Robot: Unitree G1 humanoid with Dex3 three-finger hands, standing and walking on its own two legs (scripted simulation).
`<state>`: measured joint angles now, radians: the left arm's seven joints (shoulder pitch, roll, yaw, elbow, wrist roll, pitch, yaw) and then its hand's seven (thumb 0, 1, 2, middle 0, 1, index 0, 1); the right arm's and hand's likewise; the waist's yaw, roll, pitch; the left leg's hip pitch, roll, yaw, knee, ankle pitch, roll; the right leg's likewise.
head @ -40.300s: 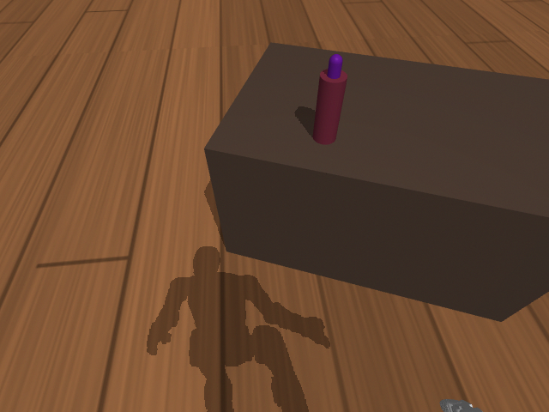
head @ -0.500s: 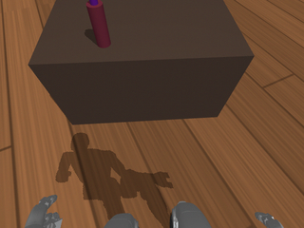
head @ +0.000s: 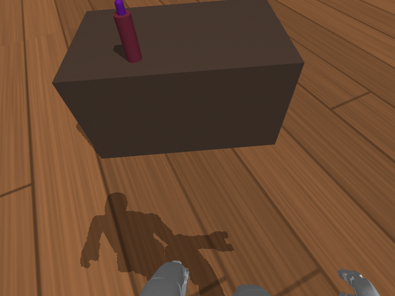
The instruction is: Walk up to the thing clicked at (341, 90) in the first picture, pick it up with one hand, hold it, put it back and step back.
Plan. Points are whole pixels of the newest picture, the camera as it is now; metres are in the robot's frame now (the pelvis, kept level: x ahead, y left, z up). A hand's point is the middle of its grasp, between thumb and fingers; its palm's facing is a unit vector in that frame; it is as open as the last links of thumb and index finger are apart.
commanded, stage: step back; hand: left
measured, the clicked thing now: (127, 31) +1.09 +0.32 -0.03
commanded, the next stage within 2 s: stand in 0.98 s
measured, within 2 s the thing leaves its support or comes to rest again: neither
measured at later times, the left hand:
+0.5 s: hand out of the picture +0.03 +0.28 -0.14, palm faces +0.10 -0.92 -0.38, open 7.4 cm
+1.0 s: hand out of the picture +0.10 +0.30 -0.14, palm faces +0.06 -0.93 -0.35, open 7.4 cm
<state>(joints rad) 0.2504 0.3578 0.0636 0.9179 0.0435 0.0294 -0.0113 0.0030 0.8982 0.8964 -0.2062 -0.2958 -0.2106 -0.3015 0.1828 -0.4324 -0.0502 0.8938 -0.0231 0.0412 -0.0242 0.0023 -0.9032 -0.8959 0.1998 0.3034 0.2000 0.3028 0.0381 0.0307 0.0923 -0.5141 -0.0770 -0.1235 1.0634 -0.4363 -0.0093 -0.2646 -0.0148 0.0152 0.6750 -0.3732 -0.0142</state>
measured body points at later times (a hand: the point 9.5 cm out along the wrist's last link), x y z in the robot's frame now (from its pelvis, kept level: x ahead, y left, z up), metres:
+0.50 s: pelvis -0.01 +0.00 +0.01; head -0.01 +0.00 +0.46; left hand +0.03 +0.32 -0.11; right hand +0.09 -0.30 -0.12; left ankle -0.02 +0.13 -0.70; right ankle +0.00 -0.11 -0.72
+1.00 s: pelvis +0.02 +0.03 +0.01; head +0.04 +0.04 +0.46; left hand +0.09 +0.35 -0.11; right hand +0.16 -0.25 -0.11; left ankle +0.03 +0.15 -0.72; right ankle +0.00 -0.11 -0.72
